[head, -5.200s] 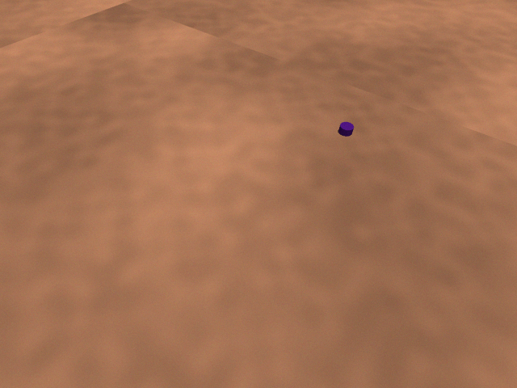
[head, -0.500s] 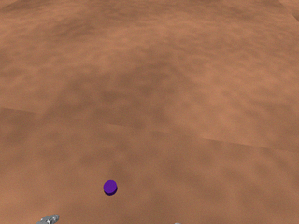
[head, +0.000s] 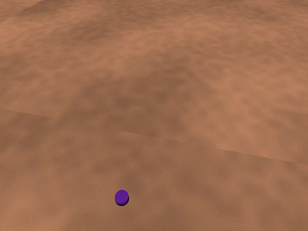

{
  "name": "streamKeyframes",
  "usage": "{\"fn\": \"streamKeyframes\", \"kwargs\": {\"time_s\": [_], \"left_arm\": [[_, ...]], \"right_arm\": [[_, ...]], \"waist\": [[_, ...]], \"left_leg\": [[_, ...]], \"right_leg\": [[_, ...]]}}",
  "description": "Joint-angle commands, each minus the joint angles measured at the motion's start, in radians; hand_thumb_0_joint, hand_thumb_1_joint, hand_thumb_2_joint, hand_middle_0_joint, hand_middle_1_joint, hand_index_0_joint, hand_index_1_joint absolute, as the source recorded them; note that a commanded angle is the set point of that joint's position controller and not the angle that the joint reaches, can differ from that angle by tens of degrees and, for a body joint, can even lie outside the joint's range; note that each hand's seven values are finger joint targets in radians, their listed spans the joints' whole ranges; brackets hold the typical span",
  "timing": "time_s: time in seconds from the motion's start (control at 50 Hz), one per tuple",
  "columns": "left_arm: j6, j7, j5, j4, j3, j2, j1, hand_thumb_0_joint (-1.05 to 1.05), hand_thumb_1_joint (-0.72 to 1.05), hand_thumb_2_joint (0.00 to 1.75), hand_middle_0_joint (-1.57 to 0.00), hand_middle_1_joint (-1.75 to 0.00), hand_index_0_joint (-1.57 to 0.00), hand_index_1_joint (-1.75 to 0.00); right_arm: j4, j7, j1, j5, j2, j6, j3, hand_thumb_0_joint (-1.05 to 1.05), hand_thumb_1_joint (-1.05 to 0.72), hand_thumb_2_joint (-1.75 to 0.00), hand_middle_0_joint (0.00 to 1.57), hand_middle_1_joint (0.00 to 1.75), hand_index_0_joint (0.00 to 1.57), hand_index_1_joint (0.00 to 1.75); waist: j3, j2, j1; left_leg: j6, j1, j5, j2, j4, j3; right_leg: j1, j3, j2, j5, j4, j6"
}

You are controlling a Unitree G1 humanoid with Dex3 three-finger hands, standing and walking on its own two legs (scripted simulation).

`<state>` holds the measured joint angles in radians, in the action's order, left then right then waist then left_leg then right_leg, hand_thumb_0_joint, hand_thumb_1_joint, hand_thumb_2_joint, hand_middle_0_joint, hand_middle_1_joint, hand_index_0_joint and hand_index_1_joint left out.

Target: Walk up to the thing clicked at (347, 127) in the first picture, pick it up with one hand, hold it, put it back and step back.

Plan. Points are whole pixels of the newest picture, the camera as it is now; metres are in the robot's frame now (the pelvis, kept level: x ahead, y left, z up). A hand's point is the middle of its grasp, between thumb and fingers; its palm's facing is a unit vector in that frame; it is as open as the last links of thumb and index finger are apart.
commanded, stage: walk up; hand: left
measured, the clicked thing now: (122, 197) +0.44 +0.22 -0.75
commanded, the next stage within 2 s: none
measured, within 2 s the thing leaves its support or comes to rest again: neither
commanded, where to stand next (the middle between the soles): +0.05 -0.01 m, yaw -2 degrees
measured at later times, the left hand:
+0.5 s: hand out of the picture +0.12 +0.23 -0.15, palm faces -0.01 -0.94 -0.33, open 7.4 cm
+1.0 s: hand out of the picture +0.11 +0.24 -0.15, palm faces -0.01 -0.94 -0.33, open 7.4 cm
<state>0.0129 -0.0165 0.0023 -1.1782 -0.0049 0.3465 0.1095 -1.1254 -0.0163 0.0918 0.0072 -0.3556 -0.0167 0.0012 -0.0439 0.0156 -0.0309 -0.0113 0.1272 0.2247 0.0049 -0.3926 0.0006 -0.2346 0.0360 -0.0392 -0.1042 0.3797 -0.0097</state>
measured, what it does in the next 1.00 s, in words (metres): stands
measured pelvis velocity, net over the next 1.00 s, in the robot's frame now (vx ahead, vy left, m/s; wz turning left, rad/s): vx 0.02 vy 0.00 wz -0.02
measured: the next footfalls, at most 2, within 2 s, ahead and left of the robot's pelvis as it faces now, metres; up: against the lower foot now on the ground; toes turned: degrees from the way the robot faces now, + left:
none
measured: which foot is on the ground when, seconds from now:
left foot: down 0.00-1.00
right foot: down 0.00-1.00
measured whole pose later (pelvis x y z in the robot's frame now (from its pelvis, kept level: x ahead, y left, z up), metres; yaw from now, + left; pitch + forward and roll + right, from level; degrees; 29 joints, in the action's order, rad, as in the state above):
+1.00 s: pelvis +0.02 +0.00 +0.00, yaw -1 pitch -2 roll +0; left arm 0.00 -0.01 0.01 -1.16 -0.02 0.33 0.07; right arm -1.14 -0.01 0.11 0.01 -0.35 -0.01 0.01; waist -0.06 0.01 0.00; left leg -0.02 0.07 0.22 0.02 -0.33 0.01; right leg -0.19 0.03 -0.02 -0.11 0.34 0.00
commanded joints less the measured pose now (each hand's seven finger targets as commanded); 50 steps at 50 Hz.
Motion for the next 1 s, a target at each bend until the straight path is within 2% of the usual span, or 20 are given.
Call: {"fn": "streamKeyframes", "kwargs": {"time_s": [0.0,0.1,0.14,0.28,0.36,0.44,0.76,0.88,0.98], "left_arm": [[0.026,0.014,-0.004,0.054,-0.039,0.205,-0.066,0.00,0.90,0.90,-0.20,-0.30,-0.20,-0.30],[0.027,0.018,-0.004,0.056,-0.042,0.200,-0.072,0.00,0.90,0.90,-0.20,-0.30,-0.20,-0.30],[0.026,0.020,-0.004,0.057,-0.043,0.200,-0.073,0.00,0.90,0.90,-0.20,-0.30,-0.20,-0.30],[0.021,0.022,0.004,0.067,-0.052,0.203,-0.103,0.00,0.90,0.90,-0.20,-0.30,-0.20,-0.30],[0.023,0.022,0.005,0.074,-0.053,0.202,-0.102,0.00,0.90,0.90,-0.20,-0.30,-0.20,-0.30],[0.020,0.021,0.003,0.080,-0.057,0.203,-0.111,0.00,0.90,0.90,-0.20,-0.30,-0.20,-0.30],[0.013,0.017,0.006,0.084,-0.058,0.197,-0.111,0.00,0.90,0.90,-0.20,-0.30,-0.20,-0.30],[0.012,0.016,0.004,0.082,-0.058,0.200,-0.095,0.00,0.90,0.90,-0.20,-0.30,-0.20,-0.30],[0.014,0.017,0.006,0.090,-0.057,0.198,-0.104,0.00,0.90,0.90,-0.20,-0.30,-0.20,-0.30]], "right_arm": [[0.040,0.019,-0.031,-0.005,-0.219,-0.016,0.044,0.00,-0.90,-0.90,0.20,0.30,0.20,0.30],[0.038,0.022,-0.041,-0.006,-0.210,-0.015,0.045,0.00,-0.90,-0.90,0.20,0.30,0.20,0.30],[0.041,0.022,-0.047,-0.007,-0.204,-0.014,0.044,0.00,-0.90,-0.90,0.20,0.30,0.20,0.30],[0.037,0.021,-0.047,-0.002,-0.197,-0.004,0.045,0.00,-0.90,-0.90,0.20,0.30,0.20,0.30],[0.037,0.020,-0.045,0.001,-0.200,-0.006,0.044,0.00,-0.90,-0.90,0.20,0.30,0.20,0.30],[0.036,0.021,-0.038,0.001,-0.202,-0.006,0.043,0.00,-0.90,-0.90,0.20,0.30,0.20,0.30],[0.035,0.022,-0.017,0.003,-0.208,-0.009,0.043,0.00,-0.90,-0.90,0.20,0.30,0.20,0.30],[0.040,0.022,-0.018,0.002,-0.203,-0.011,0.040,0.00,-0.90,-0.90,0.20,0.30,0.20,0.30],[0.041,0.022,-0.004,0.003,-0.206,-0.008,0.043,0.00,-0.90,-0.90,0.20,0.30,0.20,0.30]], "waist": [[0.074,-0.041,0.020],[0.122,-0.039,0.021],[0.120,-0.037,0.018],[0.078,-0.038,0.027],[0.102,-0.032,0.025],[0.083,-0.025,0.025],[0.068,-0.030,0.028],[0.065,-0.027,0.022],[0.065,-0.034,0.031]], "left_leg": [[0.042,0.019,-0.108,0.122,0.100,-0.096],[0.036,-0.022,-0.197,0.130,0.105,-0.080],[0.033,-0.029,-0.211,0.128,0.105,-0.076],[0.031,-0.001,-0.112,0.118,0.113,-0.068],[0.031,-0.011,-0.118,0.123,0.120,-0.066],[0.028,0.005,-0.103,0.119,0.127,-0.067],[0.033,0.019,-0.047,0.121,0.144,-0.071],[0.035,0.008,-0.061,0.117,0.139,-0.071],[0.035,0.009,-0.058,0.116,0.133,-0.067]], "right_leg": [[0.083,-0.124,-0.103,0.034,-0.075,0.020],[0.135,-0.114,-0.116,0.156,-0.057,0.019],[0.137,-0.111,-0.115,0.169,-0.058,0.015],[0.116,-0.124,-0.113,0.029,-0.102,0.018],[0.141,-0.125,-0.113,0.069,-0.095,0.021],[0.141,-0.125,-0.106,0.035,-0.097,0.020],[0.134,-0.126,-0.092,0.006,-0.091,0.024],[0.120,-0.130,-0.087,-0.008,-0.091,0.022],[0.121,-0.137,-0.094,-0.007,-0.100,0.023]]}}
